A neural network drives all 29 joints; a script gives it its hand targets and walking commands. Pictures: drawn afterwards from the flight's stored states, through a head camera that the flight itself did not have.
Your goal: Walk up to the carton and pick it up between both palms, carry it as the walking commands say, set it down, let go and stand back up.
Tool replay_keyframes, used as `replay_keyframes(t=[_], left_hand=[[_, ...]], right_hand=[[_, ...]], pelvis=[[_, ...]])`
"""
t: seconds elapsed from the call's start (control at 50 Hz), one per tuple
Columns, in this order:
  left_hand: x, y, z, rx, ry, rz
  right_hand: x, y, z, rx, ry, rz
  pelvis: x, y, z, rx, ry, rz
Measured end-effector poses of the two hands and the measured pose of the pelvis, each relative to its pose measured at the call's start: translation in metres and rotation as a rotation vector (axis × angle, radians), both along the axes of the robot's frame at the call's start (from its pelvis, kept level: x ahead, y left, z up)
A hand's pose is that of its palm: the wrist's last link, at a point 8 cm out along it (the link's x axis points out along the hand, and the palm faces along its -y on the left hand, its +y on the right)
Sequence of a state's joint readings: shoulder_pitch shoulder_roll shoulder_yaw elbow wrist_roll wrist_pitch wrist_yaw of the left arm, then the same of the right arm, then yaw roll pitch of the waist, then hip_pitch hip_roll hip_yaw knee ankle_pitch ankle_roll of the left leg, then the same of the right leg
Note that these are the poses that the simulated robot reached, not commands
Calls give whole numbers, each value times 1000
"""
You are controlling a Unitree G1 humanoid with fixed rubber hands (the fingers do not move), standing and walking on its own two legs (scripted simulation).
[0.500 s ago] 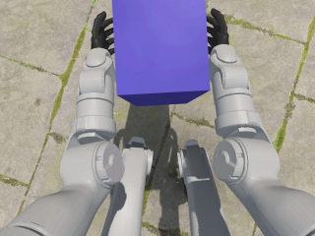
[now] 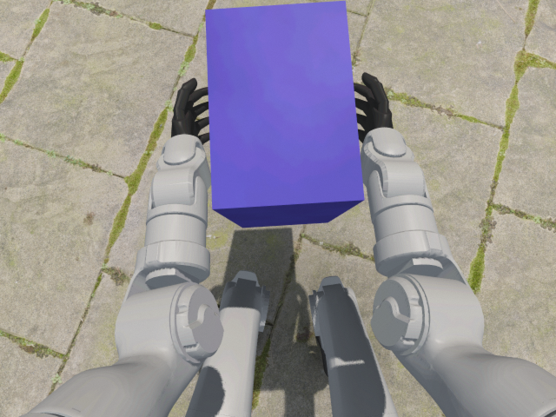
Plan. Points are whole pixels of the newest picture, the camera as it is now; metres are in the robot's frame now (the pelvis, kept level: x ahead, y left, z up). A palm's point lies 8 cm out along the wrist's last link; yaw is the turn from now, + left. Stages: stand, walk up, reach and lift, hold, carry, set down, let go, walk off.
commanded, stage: reach and lift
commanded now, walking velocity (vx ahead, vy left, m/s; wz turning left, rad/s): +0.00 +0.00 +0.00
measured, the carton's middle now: (281, 142) +0.49 +0.02 -0.11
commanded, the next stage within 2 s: none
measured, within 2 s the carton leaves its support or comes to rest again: neither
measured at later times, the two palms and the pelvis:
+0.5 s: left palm (172, 132) +0.44 +0.15 +0.02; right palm (396, 124) +0.46 -0.11 +0.02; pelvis +0.02 +0.00 +0.06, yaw +0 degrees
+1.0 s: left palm (151, 125) +0.42 +0.15 +0.09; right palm (427, 117) +0.44 -0.11 +0.09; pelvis +0.04 +0.00 +0.13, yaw +0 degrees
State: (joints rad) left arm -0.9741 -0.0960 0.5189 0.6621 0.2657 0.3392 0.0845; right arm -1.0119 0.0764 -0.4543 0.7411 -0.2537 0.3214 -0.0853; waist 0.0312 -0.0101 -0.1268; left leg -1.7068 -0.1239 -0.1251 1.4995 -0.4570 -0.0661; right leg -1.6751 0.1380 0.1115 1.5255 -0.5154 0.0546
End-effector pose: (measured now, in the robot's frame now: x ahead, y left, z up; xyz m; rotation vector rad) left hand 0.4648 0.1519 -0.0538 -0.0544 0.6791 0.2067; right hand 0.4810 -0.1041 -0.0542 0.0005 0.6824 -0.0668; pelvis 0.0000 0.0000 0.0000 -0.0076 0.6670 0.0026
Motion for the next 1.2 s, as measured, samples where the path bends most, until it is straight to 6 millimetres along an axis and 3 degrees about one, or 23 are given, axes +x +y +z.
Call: replay_keyframes(t=[1.2], left_hand=[[-55, -5, 169, -3, -4, 3]], right_hand=[[-54, -6, 167, 10, -3, 9]], pelvis=[[43, -2, 151, 10, -294, 1]])
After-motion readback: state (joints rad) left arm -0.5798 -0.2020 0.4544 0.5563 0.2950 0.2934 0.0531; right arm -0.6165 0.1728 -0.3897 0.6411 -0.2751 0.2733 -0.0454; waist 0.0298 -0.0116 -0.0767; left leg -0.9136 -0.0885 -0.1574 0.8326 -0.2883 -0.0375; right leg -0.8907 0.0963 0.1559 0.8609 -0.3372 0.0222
